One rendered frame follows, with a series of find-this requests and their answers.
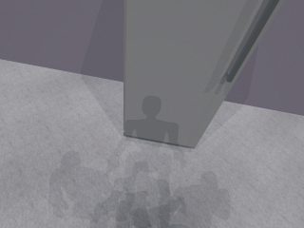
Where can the fridge door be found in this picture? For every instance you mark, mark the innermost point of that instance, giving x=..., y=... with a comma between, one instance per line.
x=178, y=53

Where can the handle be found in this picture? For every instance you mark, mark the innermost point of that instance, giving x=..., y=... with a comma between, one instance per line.
x=252, y=38

